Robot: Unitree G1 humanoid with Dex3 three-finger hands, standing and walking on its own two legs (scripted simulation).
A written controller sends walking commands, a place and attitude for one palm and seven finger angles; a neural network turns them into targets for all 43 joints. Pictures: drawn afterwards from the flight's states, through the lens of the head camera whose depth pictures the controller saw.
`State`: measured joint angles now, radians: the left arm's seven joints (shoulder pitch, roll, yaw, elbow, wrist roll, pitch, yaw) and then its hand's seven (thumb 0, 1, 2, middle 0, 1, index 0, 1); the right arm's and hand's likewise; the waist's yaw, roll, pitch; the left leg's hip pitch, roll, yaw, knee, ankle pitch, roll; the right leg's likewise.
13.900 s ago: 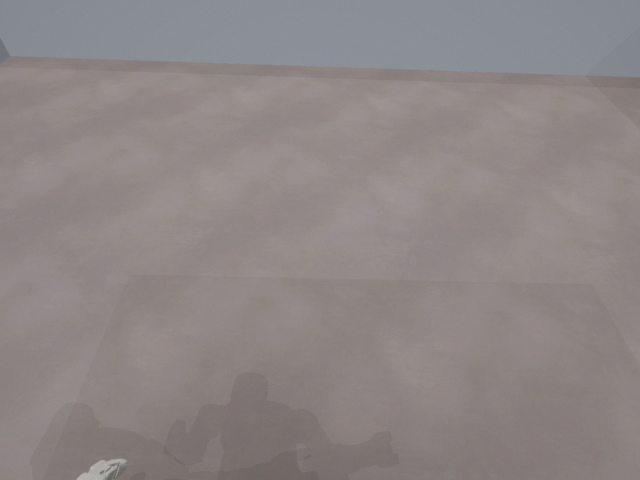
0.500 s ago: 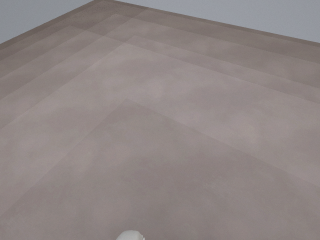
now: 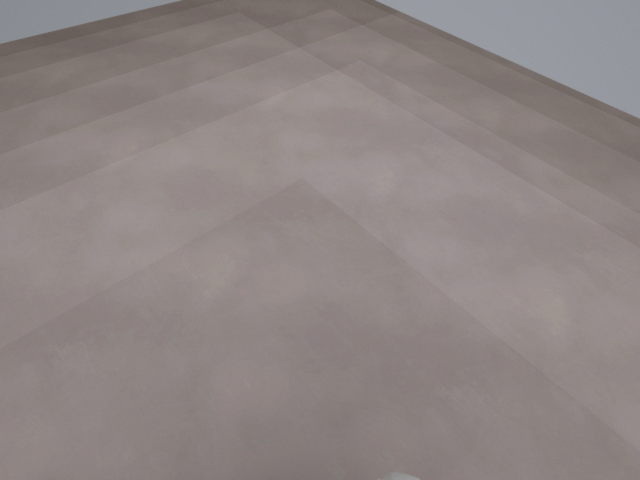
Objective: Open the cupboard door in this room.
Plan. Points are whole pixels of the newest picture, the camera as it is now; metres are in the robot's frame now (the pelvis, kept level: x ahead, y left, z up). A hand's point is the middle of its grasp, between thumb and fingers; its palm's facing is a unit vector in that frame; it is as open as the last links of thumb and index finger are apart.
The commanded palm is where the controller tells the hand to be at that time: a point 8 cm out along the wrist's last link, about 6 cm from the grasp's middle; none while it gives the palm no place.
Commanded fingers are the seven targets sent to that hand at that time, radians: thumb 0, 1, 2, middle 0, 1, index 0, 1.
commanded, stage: turn or walk to find it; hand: left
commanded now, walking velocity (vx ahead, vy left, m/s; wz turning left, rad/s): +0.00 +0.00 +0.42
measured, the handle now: out of the picture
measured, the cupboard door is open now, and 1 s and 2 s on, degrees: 0 0 0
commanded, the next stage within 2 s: none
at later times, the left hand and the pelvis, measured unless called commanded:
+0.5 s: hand out of the picture +0.00 +0.15 -0.16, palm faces +0.24 -0.94 -0.26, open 7.4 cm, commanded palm none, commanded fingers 0.00 0.90 0.90 -0.20 -0.30 -0.20 -0.30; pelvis -0.02 -0.05 +0.00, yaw +14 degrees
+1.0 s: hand out of the picture -0.07 +0.21 -0.17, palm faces +0.44 -0.86 -0.26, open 7.4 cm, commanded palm none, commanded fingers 0.00 0.90 0.90 -0.20 -0.30 -0.20 -0.30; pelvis -0.05 -0.02 +0.00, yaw +24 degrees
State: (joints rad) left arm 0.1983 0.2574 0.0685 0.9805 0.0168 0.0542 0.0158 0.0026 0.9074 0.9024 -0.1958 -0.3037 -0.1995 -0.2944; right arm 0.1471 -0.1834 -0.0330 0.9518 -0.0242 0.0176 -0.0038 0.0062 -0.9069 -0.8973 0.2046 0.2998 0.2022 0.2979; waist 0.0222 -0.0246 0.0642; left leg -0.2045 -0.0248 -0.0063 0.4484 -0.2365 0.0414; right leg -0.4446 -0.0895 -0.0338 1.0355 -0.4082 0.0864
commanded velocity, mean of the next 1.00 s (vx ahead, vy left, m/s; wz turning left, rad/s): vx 0.00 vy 0.00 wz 0.42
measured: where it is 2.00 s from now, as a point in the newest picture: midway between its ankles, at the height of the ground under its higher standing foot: outside the picture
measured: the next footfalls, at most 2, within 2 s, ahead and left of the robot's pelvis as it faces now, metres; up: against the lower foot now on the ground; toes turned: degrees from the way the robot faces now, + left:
right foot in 0.20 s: +0.03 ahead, -0.14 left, +0.00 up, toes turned +1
left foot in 0.66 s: -0.04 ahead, +0.10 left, +0.00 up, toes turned +22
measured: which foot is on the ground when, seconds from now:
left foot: down 0.00-0.20, up 0.22-0.64, down 0.66-1.00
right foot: up 0.00-0.18, down 0.20-0.66, up 0.68-1.00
